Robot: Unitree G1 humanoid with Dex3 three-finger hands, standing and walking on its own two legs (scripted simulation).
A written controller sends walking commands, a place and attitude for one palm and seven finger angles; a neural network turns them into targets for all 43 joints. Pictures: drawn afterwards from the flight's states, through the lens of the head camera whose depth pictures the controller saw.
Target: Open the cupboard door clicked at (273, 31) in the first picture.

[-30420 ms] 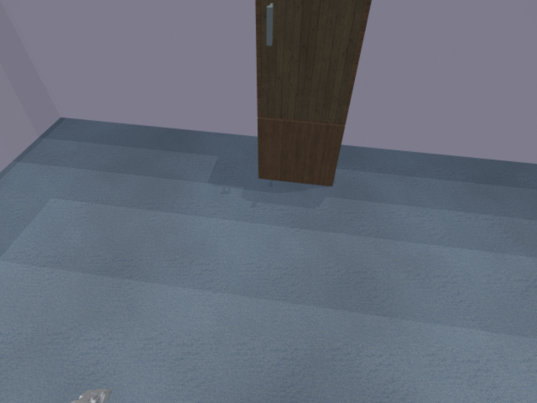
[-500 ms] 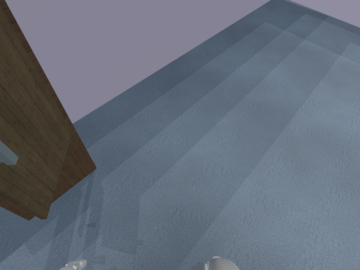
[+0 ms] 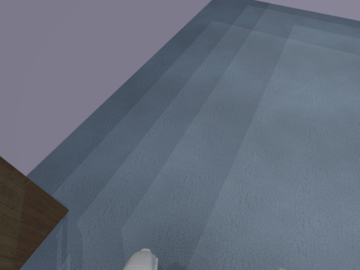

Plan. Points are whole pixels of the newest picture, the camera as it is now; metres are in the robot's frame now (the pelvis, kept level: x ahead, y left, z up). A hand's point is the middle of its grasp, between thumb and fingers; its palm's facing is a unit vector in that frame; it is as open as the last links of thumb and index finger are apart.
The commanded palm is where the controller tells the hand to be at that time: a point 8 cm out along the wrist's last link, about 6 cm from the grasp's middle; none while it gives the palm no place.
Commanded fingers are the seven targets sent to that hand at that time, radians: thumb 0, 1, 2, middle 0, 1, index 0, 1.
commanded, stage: walk to a spot facing it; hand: left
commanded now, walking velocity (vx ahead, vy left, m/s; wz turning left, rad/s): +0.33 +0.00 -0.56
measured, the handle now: out of the picture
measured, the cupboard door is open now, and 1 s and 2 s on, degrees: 44 44 44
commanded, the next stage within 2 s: turn to face it in 1.22 s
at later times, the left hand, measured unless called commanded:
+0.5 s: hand (139, 177) +0.39 +0.17 -0.16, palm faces -0.33 -0.93 -0.17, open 7.4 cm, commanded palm none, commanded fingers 0.00 0.90 0.90 -0.20 -0.30 -0.20 -0.30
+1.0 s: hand (174, 156) +0.47 +0.07 -0.17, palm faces -0.38 -0.89 -0.24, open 7.3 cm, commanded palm none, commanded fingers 0.00 0.90 0.90 -0.20 -0.30 -0.20 -0.30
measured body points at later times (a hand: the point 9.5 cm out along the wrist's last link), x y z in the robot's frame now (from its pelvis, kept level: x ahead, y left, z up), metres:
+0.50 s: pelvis +0.20 +0.03 -0.01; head +0.25 +0.03 +0.44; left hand +0.40 +0.22 -0.15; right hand +0.06 -0.17 -0.14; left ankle +0.11 +0.14 -0.74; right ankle +0.27 -0.13 -0.67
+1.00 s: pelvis +0.42 -0.11 +0.00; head +0.44 -0.15 +0.44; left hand +0.49 +0.11 -0.15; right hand +0.40 -0.37 -0.16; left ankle +0.58 -0.01 -0.67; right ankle +0.32 -0.09 -0.74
